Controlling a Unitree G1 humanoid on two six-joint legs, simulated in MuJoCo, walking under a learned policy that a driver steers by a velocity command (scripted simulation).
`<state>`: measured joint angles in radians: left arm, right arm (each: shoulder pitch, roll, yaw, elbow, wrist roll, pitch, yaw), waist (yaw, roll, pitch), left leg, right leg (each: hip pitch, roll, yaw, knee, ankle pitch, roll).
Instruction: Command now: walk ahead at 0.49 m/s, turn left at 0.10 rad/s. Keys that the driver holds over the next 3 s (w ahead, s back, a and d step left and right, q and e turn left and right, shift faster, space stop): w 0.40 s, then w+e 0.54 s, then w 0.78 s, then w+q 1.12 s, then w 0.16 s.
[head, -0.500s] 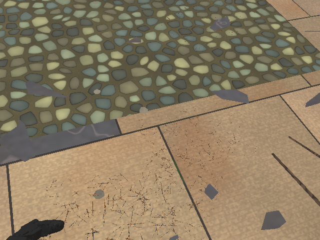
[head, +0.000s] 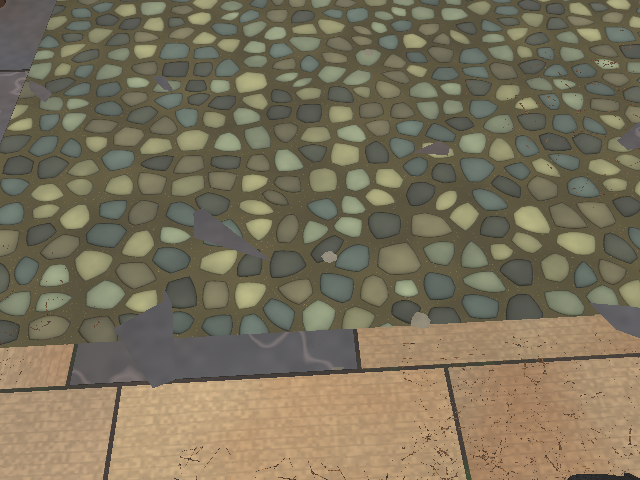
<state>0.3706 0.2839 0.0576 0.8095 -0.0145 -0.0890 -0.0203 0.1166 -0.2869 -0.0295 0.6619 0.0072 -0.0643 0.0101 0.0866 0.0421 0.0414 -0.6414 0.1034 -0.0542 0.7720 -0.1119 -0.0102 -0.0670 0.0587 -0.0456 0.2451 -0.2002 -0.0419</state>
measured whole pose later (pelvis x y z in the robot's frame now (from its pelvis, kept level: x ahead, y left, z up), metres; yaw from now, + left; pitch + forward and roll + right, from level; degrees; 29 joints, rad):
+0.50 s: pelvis +0.28 +0.06 +0.00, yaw -1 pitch +1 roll +1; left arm 0.13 0.30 0.04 0.72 -0.01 -0.06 -0.02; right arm 0.36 -0.28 -0.04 0.80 0.00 -0.09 0.01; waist -0.07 -0.05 0.02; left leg -0.04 -0.07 0.05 0.22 -0.20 0.06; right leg -0.68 -0.11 0.04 0.75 0.02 0.02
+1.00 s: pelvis +0.56 -0.01 +0.00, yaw -16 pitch +2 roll +0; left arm 0.32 0.29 0.05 0.72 -0.01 -0.05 0.00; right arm 0.11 -0.31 -0.04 0.68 -0.02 -0.10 0.00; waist 0.05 0.03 0.04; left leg -0.67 0.09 -0.10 0.78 -0.07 -0.07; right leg -0.17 0.12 0.10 0.34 -0.19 -0.09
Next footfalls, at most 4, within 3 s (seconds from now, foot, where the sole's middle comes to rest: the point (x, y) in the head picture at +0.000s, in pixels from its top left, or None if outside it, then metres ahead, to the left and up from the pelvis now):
0.16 left None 0.27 0.15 -0.78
0.70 right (401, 435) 0.57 -0.09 -0.78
1.18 left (347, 303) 0.89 0.05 -0.78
1.70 right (477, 256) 1.06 -0.28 -0.78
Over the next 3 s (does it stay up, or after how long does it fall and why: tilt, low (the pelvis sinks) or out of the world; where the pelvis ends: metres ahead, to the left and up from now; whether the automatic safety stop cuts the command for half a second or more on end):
stays up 1.64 -0.24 0.00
